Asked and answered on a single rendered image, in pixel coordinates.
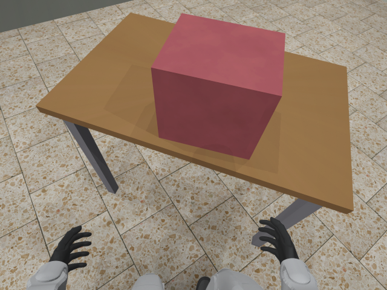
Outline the robot right hand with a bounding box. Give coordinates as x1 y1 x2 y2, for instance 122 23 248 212
258 217 299 264

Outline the robot left forearm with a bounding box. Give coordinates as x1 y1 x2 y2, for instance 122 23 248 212
26 261 68 290

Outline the carton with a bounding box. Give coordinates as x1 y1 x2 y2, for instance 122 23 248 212
151 13 285 160

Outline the robot right forearm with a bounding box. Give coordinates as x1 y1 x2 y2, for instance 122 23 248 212
280 258 318 290

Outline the robot left thigh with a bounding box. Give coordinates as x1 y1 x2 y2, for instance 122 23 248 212
131 274 164 290

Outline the table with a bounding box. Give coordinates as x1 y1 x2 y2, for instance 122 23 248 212
36 13 354 247

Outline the robot left hand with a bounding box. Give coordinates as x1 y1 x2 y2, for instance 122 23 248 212
49 225 92 272

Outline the robot right foot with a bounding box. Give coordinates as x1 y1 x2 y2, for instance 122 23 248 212
196 276 210 290

